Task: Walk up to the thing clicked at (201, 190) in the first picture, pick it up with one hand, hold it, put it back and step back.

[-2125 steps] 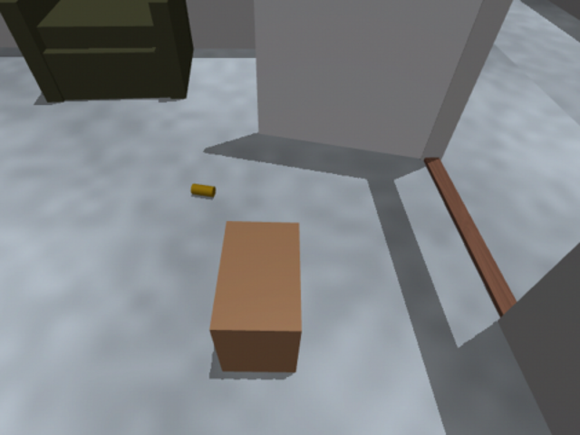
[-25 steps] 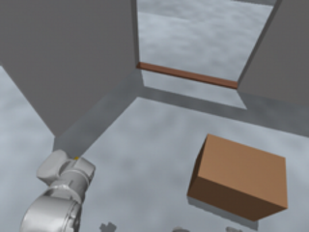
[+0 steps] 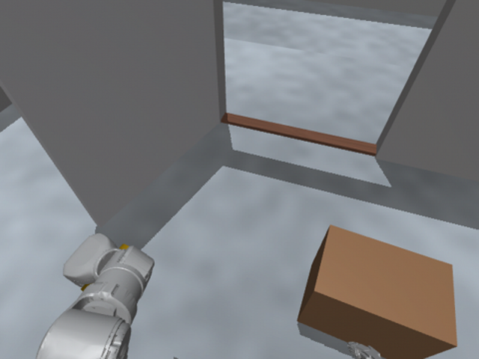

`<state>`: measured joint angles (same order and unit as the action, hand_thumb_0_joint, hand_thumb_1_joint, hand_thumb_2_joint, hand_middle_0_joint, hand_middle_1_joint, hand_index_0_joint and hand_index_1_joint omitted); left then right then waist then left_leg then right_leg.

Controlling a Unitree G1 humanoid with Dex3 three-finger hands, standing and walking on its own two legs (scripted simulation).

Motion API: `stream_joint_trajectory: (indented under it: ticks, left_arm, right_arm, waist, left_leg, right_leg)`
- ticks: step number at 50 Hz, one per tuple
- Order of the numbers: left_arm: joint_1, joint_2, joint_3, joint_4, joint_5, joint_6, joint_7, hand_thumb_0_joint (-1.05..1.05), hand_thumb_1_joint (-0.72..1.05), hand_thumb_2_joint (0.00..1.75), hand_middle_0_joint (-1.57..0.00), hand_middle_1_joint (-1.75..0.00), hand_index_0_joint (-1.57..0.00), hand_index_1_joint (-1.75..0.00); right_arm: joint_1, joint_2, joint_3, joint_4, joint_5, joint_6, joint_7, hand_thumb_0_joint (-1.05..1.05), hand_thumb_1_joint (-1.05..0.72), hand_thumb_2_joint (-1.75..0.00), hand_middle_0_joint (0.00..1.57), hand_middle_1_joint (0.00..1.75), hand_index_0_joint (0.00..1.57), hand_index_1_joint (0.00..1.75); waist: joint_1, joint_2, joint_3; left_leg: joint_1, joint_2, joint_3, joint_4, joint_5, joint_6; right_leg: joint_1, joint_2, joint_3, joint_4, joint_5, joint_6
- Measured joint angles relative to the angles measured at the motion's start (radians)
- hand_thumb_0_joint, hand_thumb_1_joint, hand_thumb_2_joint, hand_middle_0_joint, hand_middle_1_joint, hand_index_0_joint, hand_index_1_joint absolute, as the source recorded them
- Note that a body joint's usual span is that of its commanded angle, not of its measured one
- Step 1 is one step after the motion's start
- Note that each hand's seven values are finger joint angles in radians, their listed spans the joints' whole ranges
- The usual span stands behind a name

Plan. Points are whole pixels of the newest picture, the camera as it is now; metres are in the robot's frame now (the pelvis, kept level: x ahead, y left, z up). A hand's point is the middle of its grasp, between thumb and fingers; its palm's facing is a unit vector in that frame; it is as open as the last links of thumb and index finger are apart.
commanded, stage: hold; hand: left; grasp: from above
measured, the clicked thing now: (113, 274) +0.32 +0.23 -0.09
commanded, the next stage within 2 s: crouch in 1.42 s
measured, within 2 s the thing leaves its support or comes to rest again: neither
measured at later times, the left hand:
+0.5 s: hand (111, 274) +0.30 +0.21 -0.04, palm faces -0.18 -0.40 -0.90, open 8.2 cm
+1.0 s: hand (110, 277) +0.29 +0.21 -0.03, palm faces -0.18 -0.41 -0.90, open 8.2 cm
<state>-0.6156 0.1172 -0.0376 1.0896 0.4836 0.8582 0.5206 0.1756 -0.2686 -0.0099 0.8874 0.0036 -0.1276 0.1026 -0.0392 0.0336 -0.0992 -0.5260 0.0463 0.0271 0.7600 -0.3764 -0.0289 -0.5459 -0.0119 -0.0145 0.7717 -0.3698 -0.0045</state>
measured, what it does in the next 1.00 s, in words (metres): stands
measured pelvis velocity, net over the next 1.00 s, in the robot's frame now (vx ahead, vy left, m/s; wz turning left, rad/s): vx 0.00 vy -0.01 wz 0.00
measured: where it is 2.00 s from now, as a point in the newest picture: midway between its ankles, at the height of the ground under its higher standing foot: outside the picture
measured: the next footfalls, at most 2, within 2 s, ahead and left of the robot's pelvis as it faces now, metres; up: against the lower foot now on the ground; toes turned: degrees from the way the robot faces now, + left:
none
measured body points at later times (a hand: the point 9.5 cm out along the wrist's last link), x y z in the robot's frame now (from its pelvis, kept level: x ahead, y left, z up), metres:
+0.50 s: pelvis +0.00 -0.01 +0.01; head +0.02 -0.03 +0.46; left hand +0.31 +0.23 +0.01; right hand +0.14 -0.25 -0.11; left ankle +0.00 +0.14 -0.71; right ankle +0.01 -0.12 -0.71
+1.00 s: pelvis +0.00 -0.01 +0.02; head +0.00 -0.03 +0.47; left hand +0.30 +0.23 +0.02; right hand +0.16 -0.24 -0.10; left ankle +0.00 +0.14 -0.71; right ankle +0.01 -0.12 -0.71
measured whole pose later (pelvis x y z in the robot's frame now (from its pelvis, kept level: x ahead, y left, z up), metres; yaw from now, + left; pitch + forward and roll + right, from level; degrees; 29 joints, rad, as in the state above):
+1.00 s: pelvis +0.00 -0.01 +0.02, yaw +0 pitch +4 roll +1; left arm -0.57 0.09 -0.11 0.98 0.49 0.95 0.46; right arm 0.12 -0.27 0.02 0.85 0.02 -0.12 0.10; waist 0.00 0.04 -0.07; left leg -0.37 0.04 0.03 0.61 -0.31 -0.03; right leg -0.40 -0.01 -0.02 0.65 -0.31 -0.01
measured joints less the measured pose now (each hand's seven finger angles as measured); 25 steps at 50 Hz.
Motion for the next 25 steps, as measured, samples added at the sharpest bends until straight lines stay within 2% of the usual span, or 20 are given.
stream_joint_trajectory:
  ticks: [15, 25]
  left_arm:
    - [0.022, -0.010, -0.027, -0.039, 0.011, 0.019, -0.038, 0.00, 0.20, 0.43, -0.79, -0.49, -0.82, -0.54]
    - [0.035, -0.017, -0.043, -0.068, 0.008, 0.044, -0.045, 0.00, 0.19, 0.44, -0.80, -0.48, -0.83, -0.52]
  right_arm:
    - [-0.008, -0.008, 0.007, -0.024, 0.011, 0.012, 0.000, 0.01, -0.90, -0.89, 0.20, 0.29, 0.19, 0.30]
    - [-0.022, -0.006, 0.015, -0.030, 0.012, 0.012, -0.003, 0.01, -0.90, -0.89, 0.20, 0.29, 0.19, 0.30]
  waist:
    - [0.015, 0.001, 0.008]
    - [0.023, 0.005, 0.019]
  left_leg:
    - [0.069, -0.004, -0.003, -0.060, 0.020, -0.004]
    - [0.104, -0.003, -0.004, -0.093, 0.039, -0.007]
  right_leg:
    - [0.064, -0.003, -0.005, -0.044, 0.009, -0.005]
    - [0.097, 0.000, -0.007, -0.073, 0.025, -0.008]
